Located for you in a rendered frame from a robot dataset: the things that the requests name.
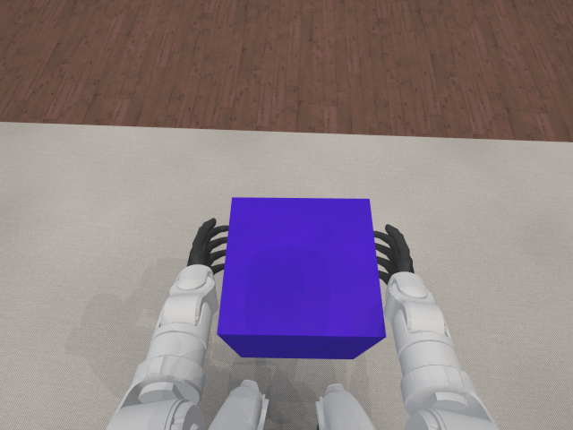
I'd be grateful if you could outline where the robot left hand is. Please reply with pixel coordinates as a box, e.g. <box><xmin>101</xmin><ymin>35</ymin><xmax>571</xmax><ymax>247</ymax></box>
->
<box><xmin>187</xmin><ymin>218</ymin><xmax>229</xmax><ymax>275</ymax></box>

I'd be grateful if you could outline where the left robot shin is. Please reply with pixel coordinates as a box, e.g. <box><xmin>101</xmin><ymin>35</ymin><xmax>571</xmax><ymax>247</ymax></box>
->
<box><xmin>229</xmin><ymin>380</ymin><xmax>259</xmax><ymax>395</ymax></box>

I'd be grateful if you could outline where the carton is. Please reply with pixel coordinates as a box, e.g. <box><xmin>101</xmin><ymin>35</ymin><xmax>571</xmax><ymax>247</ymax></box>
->
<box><xmin>217</xmin><ymin>197</ymin><xmax>386</xmax><ymax>359</ymax></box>

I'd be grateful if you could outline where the robot right hand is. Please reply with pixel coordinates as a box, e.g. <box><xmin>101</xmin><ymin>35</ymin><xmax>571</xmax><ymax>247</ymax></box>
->
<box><xmin>373</xmin><ymin>224</ymin><xmax>415</xmax><ymax>286</ymax></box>

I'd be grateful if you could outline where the right robot upper arm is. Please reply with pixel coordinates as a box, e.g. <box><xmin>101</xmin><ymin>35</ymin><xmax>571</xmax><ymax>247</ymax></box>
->
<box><xmin>404</xmin><ymin>408</ymin><xmax>499</xmax><ymax>430</ymax></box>

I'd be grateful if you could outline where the right robot forearm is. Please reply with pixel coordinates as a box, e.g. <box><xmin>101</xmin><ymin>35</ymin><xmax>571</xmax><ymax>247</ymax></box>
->
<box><xmin>384</xmin><ymin>271</ymin><xmax>500</xmax><ymax>430</ymax></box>

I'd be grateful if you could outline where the left robot thigh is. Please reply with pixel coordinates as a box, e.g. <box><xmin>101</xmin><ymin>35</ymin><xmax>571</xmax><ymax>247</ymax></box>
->
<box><xmin>208</xmin><ymin>386</ymin><xmax>269</xmax><ymax>430</ymax></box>

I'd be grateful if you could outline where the left robot upper arm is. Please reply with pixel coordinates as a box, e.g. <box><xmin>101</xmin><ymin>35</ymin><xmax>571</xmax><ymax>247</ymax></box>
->
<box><xmin>107</xmin><ymin>399</ymin><xmax>205</xmax><ymax>430</ymax></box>

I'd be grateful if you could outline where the left robot forearm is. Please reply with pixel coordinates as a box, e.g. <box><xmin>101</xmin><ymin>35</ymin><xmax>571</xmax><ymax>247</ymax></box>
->
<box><xmin>106</xmin><ymin>264</ymin><xmax>218</xmax><ymax>430</ymax></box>

